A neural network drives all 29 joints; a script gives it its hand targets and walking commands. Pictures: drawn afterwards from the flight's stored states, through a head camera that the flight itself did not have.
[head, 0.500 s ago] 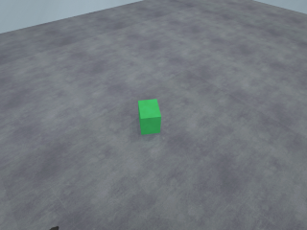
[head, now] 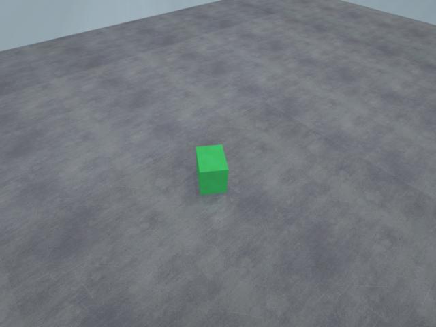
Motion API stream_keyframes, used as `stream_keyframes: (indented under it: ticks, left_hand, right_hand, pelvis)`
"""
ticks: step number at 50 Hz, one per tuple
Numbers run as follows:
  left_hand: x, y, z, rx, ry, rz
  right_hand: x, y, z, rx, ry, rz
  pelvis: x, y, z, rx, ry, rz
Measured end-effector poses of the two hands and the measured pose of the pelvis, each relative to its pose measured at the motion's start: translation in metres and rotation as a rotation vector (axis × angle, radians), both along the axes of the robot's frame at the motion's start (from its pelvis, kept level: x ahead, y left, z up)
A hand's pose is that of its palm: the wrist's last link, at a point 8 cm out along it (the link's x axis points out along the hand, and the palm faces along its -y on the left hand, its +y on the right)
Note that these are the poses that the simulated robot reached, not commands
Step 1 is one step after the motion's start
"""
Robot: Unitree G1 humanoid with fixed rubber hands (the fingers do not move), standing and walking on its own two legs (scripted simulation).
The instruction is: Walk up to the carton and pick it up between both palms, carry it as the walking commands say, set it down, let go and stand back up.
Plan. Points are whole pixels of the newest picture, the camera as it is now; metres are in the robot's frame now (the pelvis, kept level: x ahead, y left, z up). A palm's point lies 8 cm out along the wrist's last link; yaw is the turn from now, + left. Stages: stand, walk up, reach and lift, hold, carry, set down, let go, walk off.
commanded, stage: stand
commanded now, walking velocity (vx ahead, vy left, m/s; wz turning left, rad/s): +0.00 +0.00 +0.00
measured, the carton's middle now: (211, 169) +1.11 +0.04 -0.68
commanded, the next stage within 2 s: walk up in 0.40 s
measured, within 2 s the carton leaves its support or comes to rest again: neither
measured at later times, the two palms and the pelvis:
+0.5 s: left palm out of the picture +0.10 +0.29 -0.11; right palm out of the picture +0.10 -0.29 -0.12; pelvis +0.01 +0.00 +0.00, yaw +0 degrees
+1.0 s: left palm out of the picture +0.10 +0.38 -0.13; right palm (365, 325) +0.18 -0.28 -0.10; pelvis +0.09 +0.04 -0.02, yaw +3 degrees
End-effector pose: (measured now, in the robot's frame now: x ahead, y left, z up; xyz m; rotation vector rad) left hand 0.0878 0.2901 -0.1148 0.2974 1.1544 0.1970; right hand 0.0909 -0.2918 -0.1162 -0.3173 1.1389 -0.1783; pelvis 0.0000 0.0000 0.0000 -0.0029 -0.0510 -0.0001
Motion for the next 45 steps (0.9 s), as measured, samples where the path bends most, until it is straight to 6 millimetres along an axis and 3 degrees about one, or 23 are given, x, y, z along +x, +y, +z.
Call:
stream_keyframes:
  ticks: [33,39,45]
  left_hand:
    - [0.012,0.002,0.004,0.001,-0.005,0.005]
    - [0.009,0.028,0.005,0.038,-0.065,0.023]
    - [-0.013,0.069,-0.004,0.067,-0.018,0.098]
  right_hand:
    - [0.01,-0.003,0.002,0.002,0.01,-0.006]
    - [0.021,-0.017,-0.001,-0.023,-0.013,0.023]
    - [0.069,-0.003,0.006,-0.052,-0.059,0.085]
  pelvis:
    - [0.013,-0.001,0.002,-0.001,0.007,0.006]
    - [0.032,0.003,-0.011,-0.019,0.01,0.026]
    - [0.06,0.025,-0.02,-0.042,-0.018,0.054]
